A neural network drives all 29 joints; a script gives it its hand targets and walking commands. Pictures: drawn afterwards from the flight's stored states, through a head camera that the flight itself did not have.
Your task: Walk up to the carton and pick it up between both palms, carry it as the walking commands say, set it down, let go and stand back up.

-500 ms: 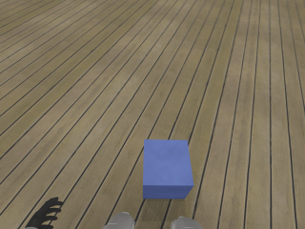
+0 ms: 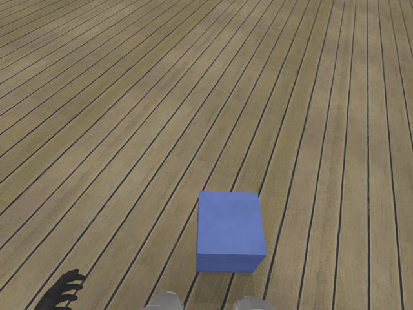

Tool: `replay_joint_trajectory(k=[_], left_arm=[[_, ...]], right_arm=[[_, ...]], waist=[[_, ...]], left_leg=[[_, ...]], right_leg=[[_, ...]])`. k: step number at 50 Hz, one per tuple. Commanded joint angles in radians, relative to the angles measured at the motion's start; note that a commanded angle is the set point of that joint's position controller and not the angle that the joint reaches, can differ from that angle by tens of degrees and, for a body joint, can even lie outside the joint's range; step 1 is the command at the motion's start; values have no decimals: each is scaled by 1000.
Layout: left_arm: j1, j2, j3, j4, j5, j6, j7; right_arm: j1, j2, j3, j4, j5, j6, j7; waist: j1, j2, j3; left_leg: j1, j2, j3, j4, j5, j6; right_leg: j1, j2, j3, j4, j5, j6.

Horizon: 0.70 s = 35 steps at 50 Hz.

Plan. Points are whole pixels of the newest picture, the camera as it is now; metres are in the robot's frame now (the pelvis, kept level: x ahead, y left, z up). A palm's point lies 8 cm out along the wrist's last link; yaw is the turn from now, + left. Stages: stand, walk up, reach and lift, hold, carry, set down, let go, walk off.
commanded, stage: walk up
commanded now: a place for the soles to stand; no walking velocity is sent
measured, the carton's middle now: (226, 232) +0.50 -0.11 -0.59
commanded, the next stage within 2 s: none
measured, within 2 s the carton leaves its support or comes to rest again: neither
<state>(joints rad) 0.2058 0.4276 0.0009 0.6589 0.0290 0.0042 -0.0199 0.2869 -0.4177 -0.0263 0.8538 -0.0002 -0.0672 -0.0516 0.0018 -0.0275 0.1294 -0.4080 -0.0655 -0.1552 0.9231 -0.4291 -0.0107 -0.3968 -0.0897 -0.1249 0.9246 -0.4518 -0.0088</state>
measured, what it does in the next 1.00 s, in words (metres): stands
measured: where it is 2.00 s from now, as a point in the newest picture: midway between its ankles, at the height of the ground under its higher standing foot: outside the picture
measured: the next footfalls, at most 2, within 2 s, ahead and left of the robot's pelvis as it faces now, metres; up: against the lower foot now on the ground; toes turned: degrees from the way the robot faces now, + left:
none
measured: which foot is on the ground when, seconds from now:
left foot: down 0.00-1.00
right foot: down 0.00-1.00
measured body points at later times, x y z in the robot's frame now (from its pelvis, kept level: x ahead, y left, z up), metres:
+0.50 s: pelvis +0.01 +0.00 +0.00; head +0.04 +0.01 +0.45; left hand +0.15 +0.30 -0.09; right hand +0.08 -0.34 -0.09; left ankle +0.04 +0.13 -0.69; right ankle +0.03 -0.12 -0.69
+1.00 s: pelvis +0.01 -0.01 +0.00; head +0.04 +0.00 +0.45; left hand +0.14 +0.29 -0.09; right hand +0.09 -0.34 -0.09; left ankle +0.04 +0.14 -0.68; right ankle +0.04 -0.12 -0.69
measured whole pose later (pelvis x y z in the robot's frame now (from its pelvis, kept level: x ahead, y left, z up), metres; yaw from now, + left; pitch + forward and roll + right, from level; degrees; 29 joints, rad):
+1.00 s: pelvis +0.01 -0.01 +0.00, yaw +1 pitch -4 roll +0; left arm 0.20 0.43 0.00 0.67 0.03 0.01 -0.02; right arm 0.28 -0.42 -0.03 0.85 0.00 -0.07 -0.06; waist 0.00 -0.03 0.12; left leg -0.43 -0.06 -0.16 0.98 -0.50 -0.02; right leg -0.39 -0.09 -0.14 0.91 -0.46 -0.02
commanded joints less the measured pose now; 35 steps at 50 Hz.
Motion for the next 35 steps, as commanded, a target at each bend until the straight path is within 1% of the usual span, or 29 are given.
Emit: replay_joint_trajectory(k=[1, 3, 4, 6, 7, 8, 9, 10, 11, 12, 14, 16, 17, 18, 19, 20, 21, 23, 24, 25, 26, 27, 28, 29, 30, 31, 33, 34, 35], left_arm=[[-125, 206, 112, -28, -23, 6, 12], [-93, 205, 110, -24, -18, -4, 10], [-63, 210, 112, -11, -19, -12, 10], [15, 212, 122, 28, -23, -25, 11], [52, 247, 131, 29, -11, -31, 17], [46, 275, 143, 39, -1, -34, 16], [68, 294, 143, 40, 2, -38, 19], [48, 312, 148, 24, 0, -40, 18], [9, 320, 147, 18, -3, -41, 13], [0, 295, 142, 25, -4, -38, 9], [-47, 305, 142, 2, -3, -40, 10], [-72, 256, 115, -2, -14, -31, 4], [-69, 210, 104, -10, -12, -22, 4], [-69, 179, 97, -26, -18, -14, 6], [-105, 162, 97, -44, -23, -5, 7], [-132, 210, 112, -38, -19, 4, 12], [-125, 212, 113, -30, -15, 2, 13], [-56, 206, 120, -11, -16, -13, 10], [-16, 200, 117, 18, -16, -24, 11], [35, 229, 128, 27, -14, -39, 14], [81, 261, 132, 38, -8, -42, 17], [89, 287, 138, 47, -6, -47, 21], [69, 318, 139, 32, -10, -47, 17], [28, 320, 144, 30, -13, -47, 16], [7, 283, 140, 20, -11, -45, 12], [4, 282, 140, 10, -12, -46, 14], [-64, 257, 120, -13, -22, -37, 13], [-66, 219, 107, -26, -19, -31, 12], [-67, 200, 108, -38, -30, -23, 12]], right_arm=[[109, -390, -104, -54, -17, -36, -19], [80, -367, -98, -50, -20, -32, -26], [11, -351, -98, -63, -20, -26, -27], [-54, -312, -81, -80, -19, -16, -19], [-69, -293, -73, -92, -11, -11, -16], [-68, -231, -59, -99, -8, -12, -11], [-61, -206, -63, -95, -6, -11, -10], [-33, -239, -65, -88, -5, -6, -9], [0, -256, -73, -64, -7, -4, -8], [11, -256, -76, -58, -11, -7, -1], [87, -252, -79, -39, -17, -17, 8], [146, -249, -87, -21, -11, -31, 6], [182, -255, -95, -4, -16, -36, -2], [179, -323, -110, -15, -30, -40, -12], [125, -377, -107, -40, -32, -43, -15], [105, -388, -102, -54, -24, -37, -17], [82, -376, -98, -46, -19, -34, -21], [-3, -340, -92, -73, -16, -27, -25], [-37, -307, -78, -76, -7, -21, -21], [-59, -277, -66, -81, -5, -18, -19], [-71, -233, -55, -102, 3, -17, -13], [-42, -190, -44, -94, 4, -13, -15], [-25, -228, -60, -85, 4, -5, -14], [-7, -258, -67, -71, -7, -1, -14], [31, -242, -66, -63, 0, -8, -8], [41, -230, -65, -58, -8, -19, -4], [109, -234, -73, -16, -8, -35, -3], [142, -246, -81, -18, -12, -42, -5], [164, -301, -92, -20, -17, -46, -18]], waist=[[-35, 167, -100], [-12, 149, -71], [20, 174, -68], [63, 136, -114], [84, 137, -124], [99, -15, -124], [97, -118, -112], [80, -107, -89], [49, -68, -63], [32, -71, -44], [3, -123, -41], [-27, -113, -64], [-42, -14, -119], [-30, 157, -133], [-19, 190, -93], [-27, 114, -74], [-16, 117, -68], [28, 108, -82], [59, 97, -127], [82, 71, -140], [103, 33, -170], [93, -89, -151], [81, -91, -118], [57, -28, -94], [36, -72, -90], [20, -76, -91], [-24, -72, -106], [-25, -24, -147], [-30, 86, -174]], left_leg=[[113, 313, -673, -428, 283, 332], [111, 279, -643, -396, 362, 291], [56, 249, -570, -368, 338, 272], [-40, 169, -403, -286, 357, 201], [-141, 120, -274, -210, 331, 158], [-281, 58, -174, -127, 201, 119], [-294, -16, 71, 65, 118, 80], [-301, 9, 88, 152, -105, 49], [-242, 49, 93, 189, -136, 46], [-219, 42, 110, 194, -138, 53], [-118, 74, 168, 37, -88, 47], [29, 29, 165, -162, 37, 73], [132, 16, 80, -251, 97, 92], [140, 153, -224, -336, 238, 144], [122, 254, -579, -427, 254, 250], [95, 300, -674, -445, 241, 311], [71, 297, -684, -439, 225, 322], [34, 247, -574, -355, 347, 271], [-10, 198, -440, -279, 415, 227], [-103, 143, -309, -193, 457, 169], [-208, 71, -157, -78, 378, 112], [-272, -10, 51, 75, 200, 76], [-298, 11, 90, 132, -123, 56], [-241, 56, 89, 185, -167, 47], [-202, 61, 114, 133, -180, 49], [-191, 66, 145, 62, -144, 54], [27, 60, 167, -150, 113, 66], [94, 34, 80, -188, 329, 91], [154, 132, -162, -250, 457, 150]], right_leg=[[-192, 47, 197, 116, -303, -1], [-188, 59, 199, 62, -256, -15], [-136, 44, 183, 4, -139, -20], [61, 43, 156, -164, 26, -41], [161, -9, 224, -252, 33, -72], [266, -95, 340, -371, -113, -114], [282, -269, 454, -526, -222, -191], [220, -375, 526, -582, -174, -242], [151, -368, 480, -580, -153, -244], [108, -355, 443, -562, -120, -249], [63, -319, 324, -488, -93, -223], [26, -228, 171, -335, 99, -155], [-10, -166, 134, -192, 112, -115], [-74, -60, 62, 26, 59, -56], [-198, 47, 118, 96, -140, 0], [-189, 55, 186, 97, -283, -3], [-169, 45, 209, 107, -258, -8], [-74, 51, 182, -49, -117, -24], [38, 46, 160, -144, 33, -39], [163, -2, 208, -229, 121, -68], [275, -95, 314, -320, 111, -115], [297, -253, 418, -468, -4, -168], [276, -382, 524, -524, 70, -229], [216, -387, 484, -517, 94, -261], [189, -359, 397, -479, 178, -255], [209, -341, 351, -420, 271, -251], [99, -251, 172, -289, 373, -173], [68, -176, 110, -179, 378, -124], [7, -69, 60, 18, 328, -69]])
